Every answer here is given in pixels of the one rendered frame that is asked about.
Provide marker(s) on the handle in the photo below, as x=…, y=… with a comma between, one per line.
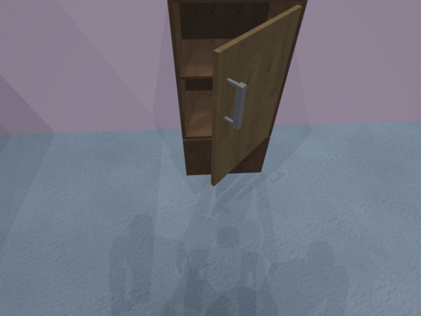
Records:
x=239, y=103

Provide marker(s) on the cupboard door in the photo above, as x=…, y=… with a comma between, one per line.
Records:
x=258, y=58

